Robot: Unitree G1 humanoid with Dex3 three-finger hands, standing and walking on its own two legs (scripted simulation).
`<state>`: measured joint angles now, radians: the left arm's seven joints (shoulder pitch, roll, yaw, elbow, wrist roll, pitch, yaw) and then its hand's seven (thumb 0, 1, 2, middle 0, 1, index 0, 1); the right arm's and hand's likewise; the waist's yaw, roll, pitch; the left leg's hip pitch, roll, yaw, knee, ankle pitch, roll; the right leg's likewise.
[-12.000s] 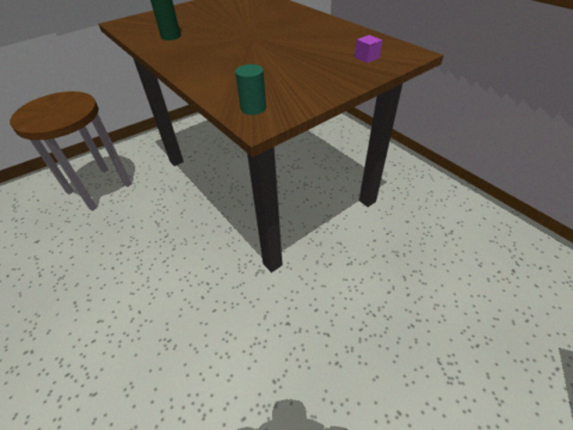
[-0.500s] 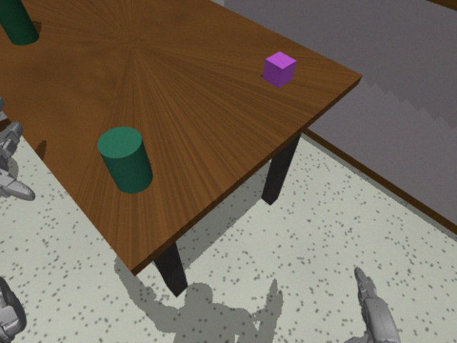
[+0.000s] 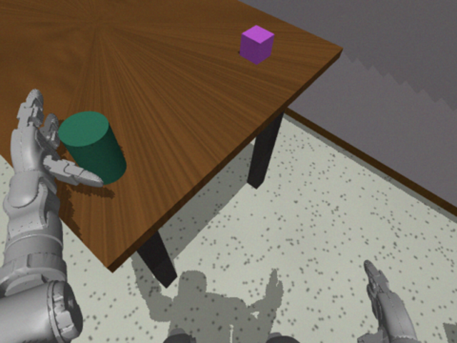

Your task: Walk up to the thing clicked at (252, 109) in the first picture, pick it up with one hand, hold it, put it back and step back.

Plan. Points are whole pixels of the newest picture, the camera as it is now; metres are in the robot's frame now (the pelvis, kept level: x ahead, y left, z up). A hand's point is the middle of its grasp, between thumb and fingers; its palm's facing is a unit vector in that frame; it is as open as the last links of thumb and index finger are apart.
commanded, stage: close in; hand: left
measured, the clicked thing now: (96, 150) +0.45 +0.22 +0.07
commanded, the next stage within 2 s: rest palm in 0.12 s
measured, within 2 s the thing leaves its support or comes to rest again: leaves its support in 0.86 s
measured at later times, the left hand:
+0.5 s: hand (93, 143) +0.45 +0.22 +0.09, palm faces +0.20 -0.98 +0.03, open 17.5 cm
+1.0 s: hand (82, 121) +0.48 +0.23 +0.11, palm faces +0.21 -0.98 +0.03, open 13.1 cm
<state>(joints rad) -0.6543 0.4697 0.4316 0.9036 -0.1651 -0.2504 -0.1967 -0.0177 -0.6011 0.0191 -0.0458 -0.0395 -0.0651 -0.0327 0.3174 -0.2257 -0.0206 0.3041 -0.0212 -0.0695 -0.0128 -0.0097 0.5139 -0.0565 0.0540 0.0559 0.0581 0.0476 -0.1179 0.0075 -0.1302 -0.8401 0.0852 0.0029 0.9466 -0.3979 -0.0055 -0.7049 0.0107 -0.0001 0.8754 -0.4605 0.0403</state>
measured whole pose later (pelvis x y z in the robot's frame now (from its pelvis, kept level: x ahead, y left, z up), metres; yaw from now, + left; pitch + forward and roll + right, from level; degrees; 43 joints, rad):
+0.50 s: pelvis -0.01 -0.01 +0.00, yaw +1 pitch +15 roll -2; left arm -0.69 0.41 0.37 0.90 -0.14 -0.25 -0.09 -0.02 -0.61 0.01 -0.13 -0.04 -0.14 -0.04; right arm 0.35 -0.23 -0.03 0.21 -0.02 -0.02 -0.01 -0.01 0.51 -0.06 0.05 0.06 0.06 0.05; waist -0.11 0.00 -0.11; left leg -0.83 0.08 0.00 0.94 -0.38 -0.01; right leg -0.70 0.00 0.00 0.90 -0.47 0.03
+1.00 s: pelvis -0.02 +0.00 -0.01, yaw +0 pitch +17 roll -3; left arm -0.90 0.53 0.42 1.12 -0.10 -0.29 -0.11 0.01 -0.52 0.30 -0.73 -0.53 -0.75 -0.52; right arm 0.32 -0.23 -0.01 0.19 -0.03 -0.02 0.00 -0.01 0.50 -0.05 0.05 0.06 0.06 0.05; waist -0.16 0.00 -0.11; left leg -0.90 0.08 0.00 0.96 -0.37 -0.01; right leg -0.78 0.01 0.00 0.92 -0.45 0.04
